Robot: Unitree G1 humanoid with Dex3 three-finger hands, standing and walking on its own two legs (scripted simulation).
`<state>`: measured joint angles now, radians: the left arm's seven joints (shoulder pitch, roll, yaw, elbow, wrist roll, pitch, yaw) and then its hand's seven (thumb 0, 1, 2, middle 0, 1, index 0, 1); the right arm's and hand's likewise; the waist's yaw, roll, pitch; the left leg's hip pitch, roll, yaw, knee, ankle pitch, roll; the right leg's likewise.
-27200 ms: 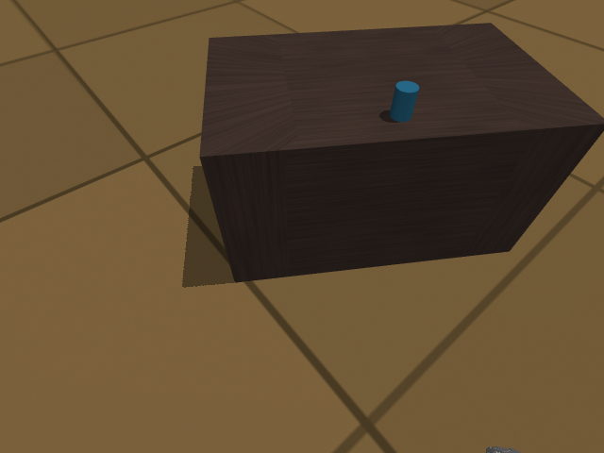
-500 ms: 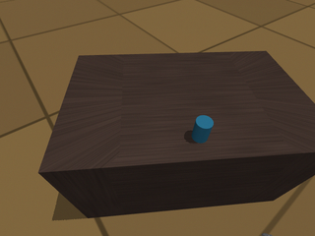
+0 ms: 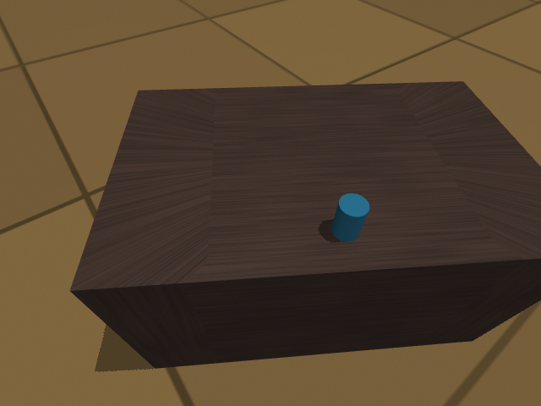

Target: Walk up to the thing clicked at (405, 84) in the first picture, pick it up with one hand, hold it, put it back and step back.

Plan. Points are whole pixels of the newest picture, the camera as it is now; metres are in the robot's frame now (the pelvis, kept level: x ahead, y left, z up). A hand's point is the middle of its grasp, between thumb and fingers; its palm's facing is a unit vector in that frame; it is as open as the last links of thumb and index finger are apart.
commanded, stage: stand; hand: right
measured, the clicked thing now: (349, 218) +0.47 -0.17 -0.08
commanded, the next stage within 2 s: none
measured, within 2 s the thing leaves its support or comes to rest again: neither
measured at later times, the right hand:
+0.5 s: hand out of the picture +0.09 -0.26 -0.15, palm faces -0.01 +0.94 -0.35, open 7.4 cm
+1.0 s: hand out of the picture +0.09 -0.26 -0.15, palm faces -0.02 +0.94 -0.35, open 7.4 cm
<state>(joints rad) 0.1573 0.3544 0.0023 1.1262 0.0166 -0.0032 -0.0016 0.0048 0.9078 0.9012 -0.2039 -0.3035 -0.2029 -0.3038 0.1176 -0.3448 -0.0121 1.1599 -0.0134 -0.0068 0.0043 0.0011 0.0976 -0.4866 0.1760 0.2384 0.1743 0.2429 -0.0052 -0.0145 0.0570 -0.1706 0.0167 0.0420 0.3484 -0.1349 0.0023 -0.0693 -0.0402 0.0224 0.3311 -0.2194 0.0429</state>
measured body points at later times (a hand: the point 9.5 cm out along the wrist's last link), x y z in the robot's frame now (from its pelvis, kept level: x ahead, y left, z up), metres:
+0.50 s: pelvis +0.01 +0.00 +0.00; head +0.02 +0.00 +0.45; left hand +0.09 +0.29 -0.14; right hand +0.09 -0.31 -0.13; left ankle +0.04 +0.12 -0.75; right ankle -0.02 -0.15 -0.75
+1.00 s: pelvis +0.01 -0.01 +0.00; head +0.02 +0.00 +0.45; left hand +0.08 +0.30 -0.14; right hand +0.09 -0.31 -0.13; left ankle +0.04 +0.12 -0.75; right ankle -0.02 -0.15 -0.75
